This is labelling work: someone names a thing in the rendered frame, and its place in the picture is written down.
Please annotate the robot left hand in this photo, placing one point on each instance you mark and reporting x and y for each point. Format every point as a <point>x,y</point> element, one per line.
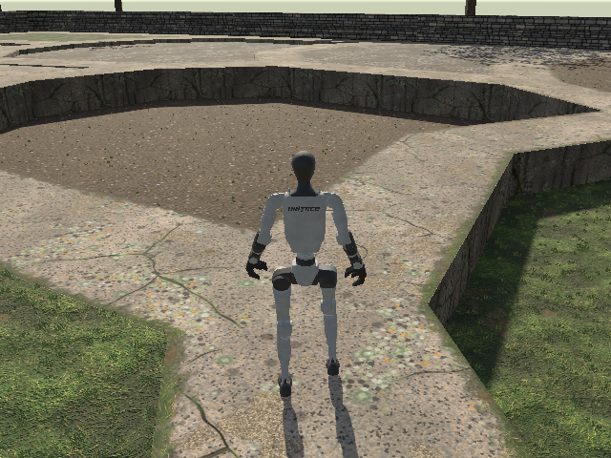
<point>259,265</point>

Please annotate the robot right hand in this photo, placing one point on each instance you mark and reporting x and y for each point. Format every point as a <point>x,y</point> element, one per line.
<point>357,272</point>

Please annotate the humanoid robot torso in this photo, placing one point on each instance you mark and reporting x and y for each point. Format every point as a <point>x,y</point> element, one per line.
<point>304,229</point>

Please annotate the left robot forearm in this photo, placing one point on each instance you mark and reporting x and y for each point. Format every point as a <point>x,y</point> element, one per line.
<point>256,250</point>

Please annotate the robot left thigh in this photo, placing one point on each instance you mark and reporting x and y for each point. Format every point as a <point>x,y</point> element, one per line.
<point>282,279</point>

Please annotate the right robot forearm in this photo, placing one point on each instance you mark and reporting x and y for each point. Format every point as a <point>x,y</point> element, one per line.
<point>352,253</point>

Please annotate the robot left upper arm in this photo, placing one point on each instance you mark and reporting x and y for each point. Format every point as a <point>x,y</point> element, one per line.
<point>274,202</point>

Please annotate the robot right upper arm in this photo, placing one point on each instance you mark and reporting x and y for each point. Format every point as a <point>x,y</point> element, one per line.
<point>335,202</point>

